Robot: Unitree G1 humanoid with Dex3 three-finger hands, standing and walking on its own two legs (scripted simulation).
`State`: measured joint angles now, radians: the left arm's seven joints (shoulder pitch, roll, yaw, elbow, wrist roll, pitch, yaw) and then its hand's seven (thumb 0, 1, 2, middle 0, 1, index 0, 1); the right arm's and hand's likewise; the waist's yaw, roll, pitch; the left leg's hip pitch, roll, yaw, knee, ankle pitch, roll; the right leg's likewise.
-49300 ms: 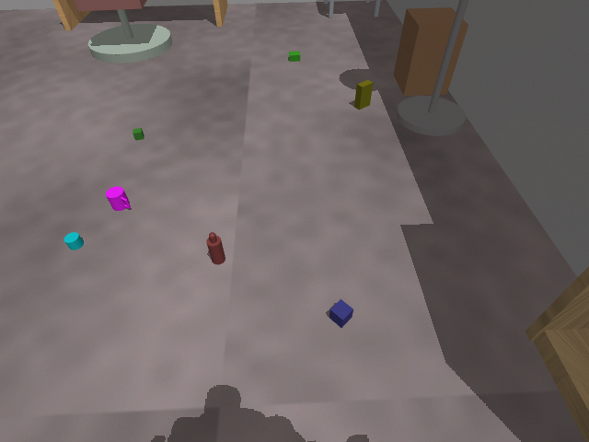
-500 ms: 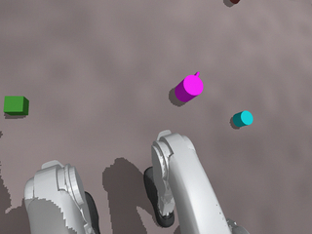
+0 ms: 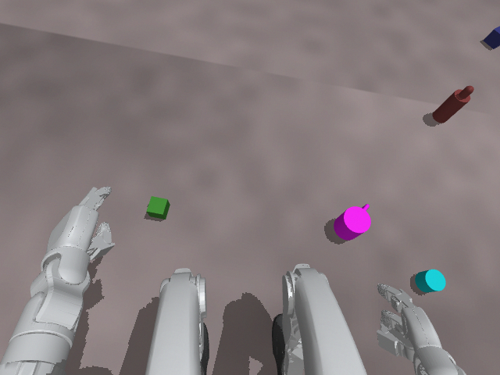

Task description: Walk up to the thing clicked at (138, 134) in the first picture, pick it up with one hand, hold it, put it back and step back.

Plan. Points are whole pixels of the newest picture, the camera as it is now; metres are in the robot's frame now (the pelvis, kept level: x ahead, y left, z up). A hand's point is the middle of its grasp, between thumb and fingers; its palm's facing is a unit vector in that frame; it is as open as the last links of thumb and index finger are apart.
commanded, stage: home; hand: left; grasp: from above
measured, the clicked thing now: (158, 208) +0.54 +0.24 -0.48
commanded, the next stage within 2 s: none
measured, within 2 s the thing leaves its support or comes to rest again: neither
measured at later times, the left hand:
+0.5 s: hand (66, 282) +0.26 +0.20 +0.10, palm faces +0.11 -0.96 -0.24, open 7.4 cm
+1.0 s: hand (33, 322) +0.22 +0.19 +0.16, palm faces +0.14 -0.97 -0.20, open 7.4 cm
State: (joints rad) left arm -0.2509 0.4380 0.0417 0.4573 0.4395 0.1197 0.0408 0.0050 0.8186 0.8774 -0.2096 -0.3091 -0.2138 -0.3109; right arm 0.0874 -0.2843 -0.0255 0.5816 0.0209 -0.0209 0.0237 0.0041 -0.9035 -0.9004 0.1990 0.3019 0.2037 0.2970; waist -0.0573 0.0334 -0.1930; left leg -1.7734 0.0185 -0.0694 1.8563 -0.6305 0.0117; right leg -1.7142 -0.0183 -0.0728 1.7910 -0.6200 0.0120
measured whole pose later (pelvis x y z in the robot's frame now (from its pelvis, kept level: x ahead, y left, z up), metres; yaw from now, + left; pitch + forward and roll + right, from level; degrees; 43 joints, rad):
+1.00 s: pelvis +0.08 -0.01 +0.21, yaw +4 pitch +9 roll -3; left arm 0.49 0.22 0.04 -0.10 -0.05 0.44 0.02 0.01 0.90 0.89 -0.20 -0.30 -0.20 -0.30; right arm 0.27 -0.22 0.04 0.52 0.01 -0.25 -0.18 0.01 -0.90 -0.90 0.20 0.30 0.21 0.30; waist -0.03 0.04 -0.15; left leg -0.68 0.02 -0.05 0.99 -0.47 0.00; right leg -0.63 -0.01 -0.08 0.92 -0.46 0.00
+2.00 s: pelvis +0.08 +0.00 +0.21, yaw +4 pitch +10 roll -3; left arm 0.49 0.23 0.03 -0.13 -0.06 0.44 0.02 0.01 0.86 0.87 -0.19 -0.29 -0.20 -0.29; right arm 0.29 -0.22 0.04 0.55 0.01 -0.24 -0.19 0.01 -0.90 -0.90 0.20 0.30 0.21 0.30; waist -0.03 0.05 -0.15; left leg -0.69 0.02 -0.04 1.00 -0.48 0.00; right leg -0.63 -0.01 -0.07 0.93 -0.46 0.01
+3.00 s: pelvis +0.07 -0.01 +0.23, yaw +4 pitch +2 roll +0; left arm 0.23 0.28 0.03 0.49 0.05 0.10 0.03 0.01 0.90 0.89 -0.20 -0.30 -0.21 -0.30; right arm 0.18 -0.27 -0.01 0.79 -0.06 -0.05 -0.03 0.01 -0.90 -0.90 0.20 0.30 0.21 0.30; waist 0.02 -0.01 0.01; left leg -0.47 -0.01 -0.01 0.83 -0.40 0.01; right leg -0.45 -0.04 -0.03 0.83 -0.42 0.01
